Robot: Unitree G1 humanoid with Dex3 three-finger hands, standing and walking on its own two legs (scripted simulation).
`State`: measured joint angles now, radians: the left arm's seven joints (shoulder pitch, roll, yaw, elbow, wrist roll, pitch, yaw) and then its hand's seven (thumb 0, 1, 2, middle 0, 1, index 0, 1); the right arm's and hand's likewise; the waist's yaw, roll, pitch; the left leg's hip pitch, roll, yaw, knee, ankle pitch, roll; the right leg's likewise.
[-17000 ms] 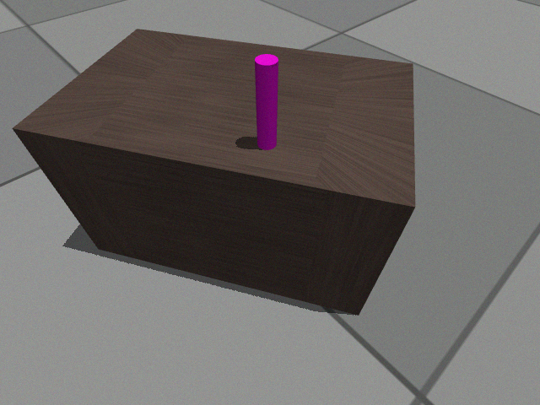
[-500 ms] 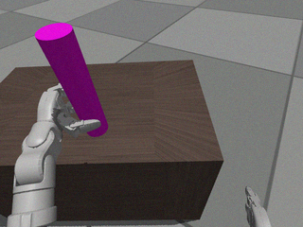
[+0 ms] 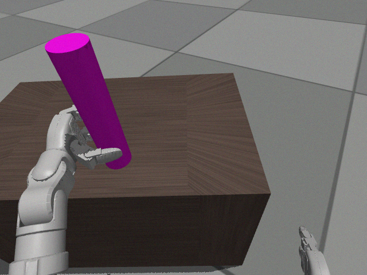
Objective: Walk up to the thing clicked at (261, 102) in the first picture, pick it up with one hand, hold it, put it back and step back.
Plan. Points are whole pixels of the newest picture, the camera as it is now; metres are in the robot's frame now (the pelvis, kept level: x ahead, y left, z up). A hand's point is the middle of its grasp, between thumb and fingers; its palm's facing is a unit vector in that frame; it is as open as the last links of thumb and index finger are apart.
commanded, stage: hold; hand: left
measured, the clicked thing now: (99, 114) +0.31 +0.14 +0.25
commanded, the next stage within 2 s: crouch in 1.50 s
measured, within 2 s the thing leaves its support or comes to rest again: neither
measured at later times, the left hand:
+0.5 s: hand (101, 130) +0.35 +0.16 +0.19, palm faces +0.03 -1.00 +0.02, open 9.3 cm
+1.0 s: hand (99, 133) +0.34 +0.17 +0.19, palm faces +0.03 -1.00 +0.01, open 9.3 cm
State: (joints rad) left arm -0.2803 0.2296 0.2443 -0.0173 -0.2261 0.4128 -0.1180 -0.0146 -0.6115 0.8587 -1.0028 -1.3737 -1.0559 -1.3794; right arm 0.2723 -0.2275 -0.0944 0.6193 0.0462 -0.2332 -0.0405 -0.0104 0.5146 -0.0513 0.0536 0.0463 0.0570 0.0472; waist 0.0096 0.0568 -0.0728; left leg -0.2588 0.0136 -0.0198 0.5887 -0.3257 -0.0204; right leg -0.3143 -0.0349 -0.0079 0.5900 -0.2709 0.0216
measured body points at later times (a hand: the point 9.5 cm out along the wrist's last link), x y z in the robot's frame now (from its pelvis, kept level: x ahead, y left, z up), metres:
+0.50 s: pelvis +0.00 +0.00 +0.00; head -0.02 -0.02 +0.45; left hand +0.34 +0.22 +0.19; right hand +0.17 -0.25 -0.07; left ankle -0.01 +0.13 -0.73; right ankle +0.03 -0.13 -0.73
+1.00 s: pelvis +0.00 +0.00 +0.00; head -0.02 -0.02 +0.45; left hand +0.33 +0.22 +0.19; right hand +0.17 -0.26 -0.07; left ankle -0.01 +0.13 -0.73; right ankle +0.03 -0.13 -0.73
